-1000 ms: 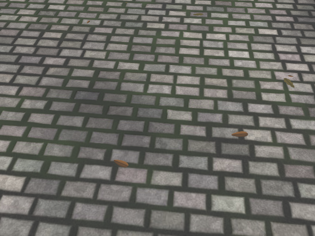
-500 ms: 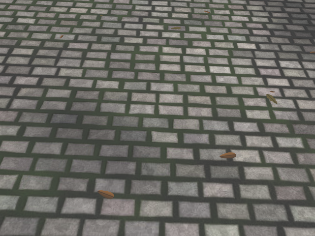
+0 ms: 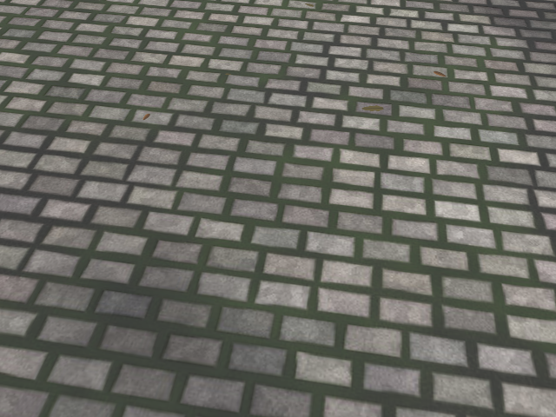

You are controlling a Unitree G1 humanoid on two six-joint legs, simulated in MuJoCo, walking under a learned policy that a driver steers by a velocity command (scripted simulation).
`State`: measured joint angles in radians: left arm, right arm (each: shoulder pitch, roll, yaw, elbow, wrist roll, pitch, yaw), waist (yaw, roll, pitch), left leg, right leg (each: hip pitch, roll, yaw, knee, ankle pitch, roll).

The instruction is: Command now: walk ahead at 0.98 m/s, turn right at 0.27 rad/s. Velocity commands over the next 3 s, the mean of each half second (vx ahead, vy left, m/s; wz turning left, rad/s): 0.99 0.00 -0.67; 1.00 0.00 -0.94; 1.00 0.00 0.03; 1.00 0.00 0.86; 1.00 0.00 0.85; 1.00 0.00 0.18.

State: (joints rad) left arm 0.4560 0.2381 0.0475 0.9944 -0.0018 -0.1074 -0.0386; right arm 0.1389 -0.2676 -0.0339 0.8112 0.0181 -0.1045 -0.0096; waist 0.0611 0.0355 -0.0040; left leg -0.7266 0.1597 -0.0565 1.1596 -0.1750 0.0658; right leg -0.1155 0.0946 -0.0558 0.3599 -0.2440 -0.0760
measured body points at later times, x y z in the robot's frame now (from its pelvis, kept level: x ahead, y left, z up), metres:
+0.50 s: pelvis +0.44 +0.01 +0.00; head +0.44 -0.01 +0.44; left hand +0.72 +0.19 -0.07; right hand +0.31 -0.26 -0.14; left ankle +0.43 +0.16 -0.74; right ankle +0.49 -0.15 -0.64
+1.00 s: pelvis +0.79 -0.24 +0.00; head +0.78 -0.27 +0.45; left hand +0.99 -0.06 -0.11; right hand +0.80 -0.59 -0.05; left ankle +1.10 -0.24 -0.66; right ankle +0.71 -0.22 -0.74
